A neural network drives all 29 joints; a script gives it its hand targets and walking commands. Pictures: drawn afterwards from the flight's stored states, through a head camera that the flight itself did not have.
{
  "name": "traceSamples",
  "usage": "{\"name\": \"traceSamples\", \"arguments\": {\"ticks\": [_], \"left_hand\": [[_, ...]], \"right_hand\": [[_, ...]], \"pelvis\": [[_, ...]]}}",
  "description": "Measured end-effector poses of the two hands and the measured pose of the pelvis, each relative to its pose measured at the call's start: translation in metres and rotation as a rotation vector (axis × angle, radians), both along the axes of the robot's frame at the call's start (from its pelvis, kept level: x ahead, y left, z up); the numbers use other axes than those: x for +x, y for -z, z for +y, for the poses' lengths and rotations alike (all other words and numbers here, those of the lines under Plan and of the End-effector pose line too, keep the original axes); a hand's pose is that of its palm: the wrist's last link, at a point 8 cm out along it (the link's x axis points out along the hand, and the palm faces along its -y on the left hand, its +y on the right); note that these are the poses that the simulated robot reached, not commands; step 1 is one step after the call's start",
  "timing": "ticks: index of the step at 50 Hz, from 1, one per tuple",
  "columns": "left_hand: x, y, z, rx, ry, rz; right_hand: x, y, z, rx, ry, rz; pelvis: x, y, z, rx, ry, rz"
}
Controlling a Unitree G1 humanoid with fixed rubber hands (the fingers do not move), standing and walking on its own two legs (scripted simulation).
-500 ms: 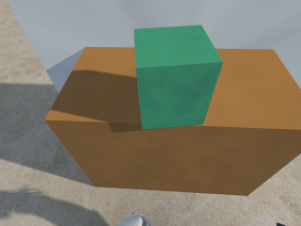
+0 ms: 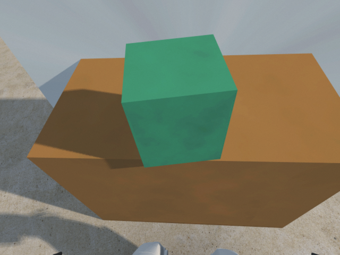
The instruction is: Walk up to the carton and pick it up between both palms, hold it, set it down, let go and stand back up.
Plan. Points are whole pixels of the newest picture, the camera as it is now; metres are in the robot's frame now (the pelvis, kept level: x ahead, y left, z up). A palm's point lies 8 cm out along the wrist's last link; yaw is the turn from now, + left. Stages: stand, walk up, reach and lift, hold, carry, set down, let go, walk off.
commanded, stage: walk up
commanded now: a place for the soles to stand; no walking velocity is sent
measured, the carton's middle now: (176, 105) +0.45 +0.03 +0.09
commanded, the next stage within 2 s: reach and lift in 1.92 s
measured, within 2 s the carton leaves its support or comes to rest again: neither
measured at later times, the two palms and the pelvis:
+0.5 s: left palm out of the picture +0.12 +0.34 -0.08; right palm out of the picture +0.11 -0.30 -0.09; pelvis +0.03 +0.02 +0.00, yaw +0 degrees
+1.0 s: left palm out of the picture +0.11 +0.34 -0.08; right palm out of the picture +0.09 -0.30 -0.09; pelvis +0.01 +0.02 +0.00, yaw +0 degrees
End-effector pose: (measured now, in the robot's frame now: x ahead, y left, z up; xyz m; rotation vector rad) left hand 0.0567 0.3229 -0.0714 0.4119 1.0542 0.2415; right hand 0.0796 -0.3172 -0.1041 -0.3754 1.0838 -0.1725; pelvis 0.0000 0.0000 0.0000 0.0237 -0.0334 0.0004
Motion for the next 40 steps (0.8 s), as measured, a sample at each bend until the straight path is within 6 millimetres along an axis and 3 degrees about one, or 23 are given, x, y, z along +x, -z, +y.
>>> {"name": "traceSamples", "arguments": {"ticks": [7,13,24,40], "left_hand": [[0.023,0.008,0.015,-0.021,0.0,-0.031],[0.052,0.008,0.012,-0.038,0.02,-0.085],[0.064,0.01,0.018,-0.04,0.023,-0.098],[0.07,0.007,0.011,-0.04,0.031,-0.13]], "right_hand": [[0.014,-0.002,0.017,-0.021,0.002,-0.005],[0.022,-0.011,0.014,-0.04,0.009,-0.025],[0.027,-0.009,0.021,-0.039,0.012,-0.025],[0.024,-0.01,0.015,-0.04,0.014,-0.035]], "pelvis": [[0.013,0.003,0.017,-0.013,-0.007,-0.005],[0.021,0.002,0.017,-0.019,0.001,-0.005],[0.026,0.004,0.023,-0.03,0.002,-0.001],[0.022,0.004,0.018,-0.024,0.003,-0.008]]}}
